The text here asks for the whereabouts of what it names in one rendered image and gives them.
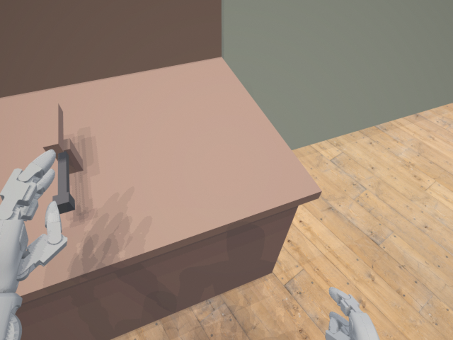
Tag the left robot forearm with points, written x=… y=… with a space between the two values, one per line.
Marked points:
x=10 y=325

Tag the robot left hand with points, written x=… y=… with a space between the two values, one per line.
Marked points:
x=20 y=202

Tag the robot right hand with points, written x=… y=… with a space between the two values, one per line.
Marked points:
x=359 y=326

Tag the counter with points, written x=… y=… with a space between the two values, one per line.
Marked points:
x=183 y=188

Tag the tap lever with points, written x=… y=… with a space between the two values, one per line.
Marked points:
x=64 y=200

